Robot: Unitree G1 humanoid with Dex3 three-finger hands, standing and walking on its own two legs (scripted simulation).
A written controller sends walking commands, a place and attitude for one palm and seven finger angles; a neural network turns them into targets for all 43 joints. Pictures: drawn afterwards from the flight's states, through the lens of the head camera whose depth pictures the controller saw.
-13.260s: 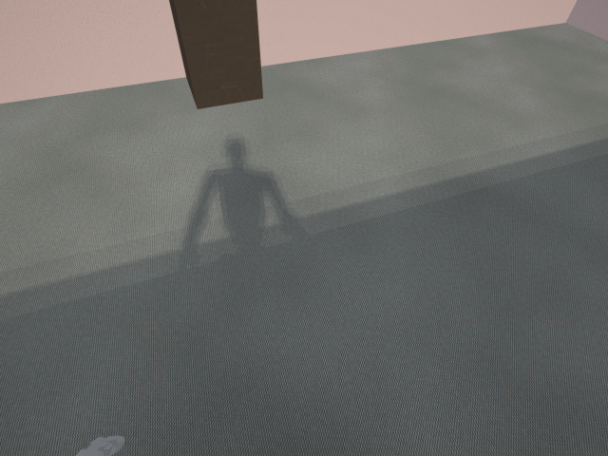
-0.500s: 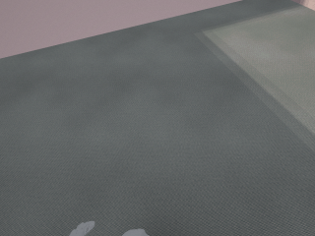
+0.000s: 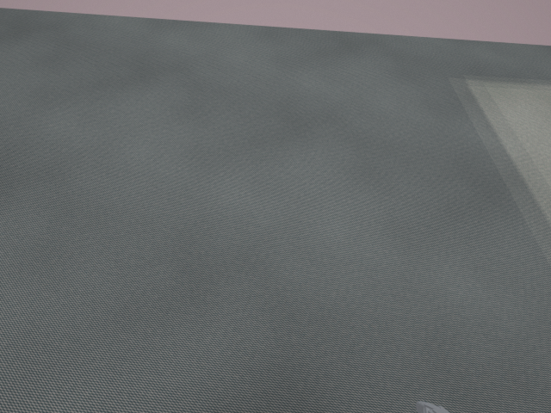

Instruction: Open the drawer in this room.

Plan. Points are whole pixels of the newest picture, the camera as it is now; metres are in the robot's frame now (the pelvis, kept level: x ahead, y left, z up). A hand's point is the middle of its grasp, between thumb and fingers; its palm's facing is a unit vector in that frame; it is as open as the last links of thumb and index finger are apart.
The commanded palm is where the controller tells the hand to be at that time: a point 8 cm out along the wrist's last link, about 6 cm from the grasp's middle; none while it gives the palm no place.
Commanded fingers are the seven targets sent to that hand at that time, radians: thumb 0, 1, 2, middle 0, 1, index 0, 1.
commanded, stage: turn or walk to find it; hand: left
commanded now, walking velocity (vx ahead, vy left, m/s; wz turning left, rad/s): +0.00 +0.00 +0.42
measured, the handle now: out of the picture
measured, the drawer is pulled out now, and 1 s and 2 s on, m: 0.00 0.00 0.00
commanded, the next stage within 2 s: none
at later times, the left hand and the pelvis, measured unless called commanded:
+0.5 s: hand out of the picture +0.09 +0.21 -0.14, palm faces +0.15 -0.95 -0.26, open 7.4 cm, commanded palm none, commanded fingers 0.00 0.90 0.90 -0.20 -0.30 -0.20 -0.30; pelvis -0.01 -0.01 +0.01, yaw +10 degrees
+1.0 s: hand out of the picture -0.09 +0.15 -0.15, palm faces +0.43 -0.86 -0.26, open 7.4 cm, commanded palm none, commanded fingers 0.00 0.90 0.90 -0.20 -0.30 -0.20 -0.30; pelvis -0.03 -0.04 +0.01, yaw +24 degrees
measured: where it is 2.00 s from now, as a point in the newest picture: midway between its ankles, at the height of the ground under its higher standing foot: outside the picture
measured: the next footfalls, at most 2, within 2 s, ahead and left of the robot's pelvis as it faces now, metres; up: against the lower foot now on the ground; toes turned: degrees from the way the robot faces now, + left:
right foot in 0.54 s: +0.04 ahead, -0.12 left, +0.00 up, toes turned +8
left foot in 1.10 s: -0.07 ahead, +0.09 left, +0.00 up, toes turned +31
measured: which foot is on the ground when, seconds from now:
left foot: down 0.00-0.56, up 0.58-1.00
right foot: up 0.00-0.52, down 0.54-1.00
